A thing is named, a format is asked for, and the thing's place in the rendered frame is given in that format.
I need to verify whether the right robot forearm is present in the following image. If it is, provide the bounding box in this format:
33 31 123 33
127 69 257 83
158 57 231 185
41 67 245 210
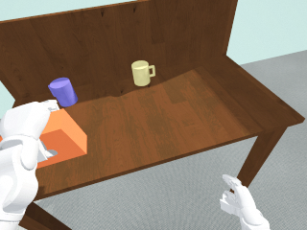
239 207 271 230

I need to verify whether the robot right hand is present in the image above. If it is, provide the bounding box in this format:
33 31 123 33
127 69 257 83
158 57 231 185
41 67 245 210
220 174 256 217

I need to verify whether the sponge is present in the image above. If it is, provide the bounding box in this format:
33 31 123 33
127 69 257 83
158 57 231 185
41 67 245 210
0 108 87 169

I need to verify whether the table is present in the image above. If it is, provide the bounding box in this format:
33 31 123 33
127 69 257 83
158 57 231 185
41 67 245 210
0 0 305 230

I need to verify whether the robot left hand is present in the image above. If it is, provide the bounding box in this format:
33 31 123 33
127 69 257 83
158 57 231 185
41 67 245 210
0 100 59 163

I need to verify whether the left robot forearm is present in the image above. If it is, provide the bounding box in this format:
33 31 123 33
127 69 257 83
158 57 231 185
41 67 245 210
0 135 39 230

